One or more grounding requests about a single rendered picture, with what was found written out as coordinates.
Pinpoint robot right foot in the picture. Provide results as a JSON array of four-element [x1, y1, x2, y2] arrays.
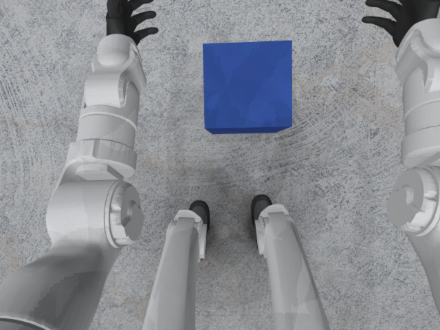
[[251, 195, 272, 255]]

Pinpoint robot left upper arm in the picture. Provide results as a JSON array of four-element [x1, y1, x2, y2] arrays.
[[0, 179, 144, 330]]

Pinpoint robot left hand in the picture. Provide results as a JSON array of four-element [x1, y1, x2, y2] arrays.
[[106, 0, 159, 46]]

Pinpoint robot right hand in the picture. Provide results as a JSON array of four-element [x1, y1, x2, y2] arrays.
[[362, 0, 440, 47]]

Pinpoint robot right upper arm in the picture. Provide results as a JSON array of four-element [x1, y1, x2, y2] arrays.
[[386, 164, 440, 315]]

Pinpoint robot left forearm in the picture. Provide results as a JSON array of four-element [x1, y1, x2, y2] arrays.
[[46, 34, 146, 234]]

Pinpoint right robot shin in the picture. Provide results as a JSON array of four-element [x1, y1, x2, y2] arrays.
[[259, 204, 298, 230]]

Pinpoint robot right forearm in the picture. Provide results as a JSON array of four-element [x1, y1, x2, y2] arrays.
[[395, 18, 440, 169]]

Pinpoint carton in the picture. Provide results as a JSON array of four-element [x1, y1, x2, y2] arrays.
[[203, 41, 292, 134]]

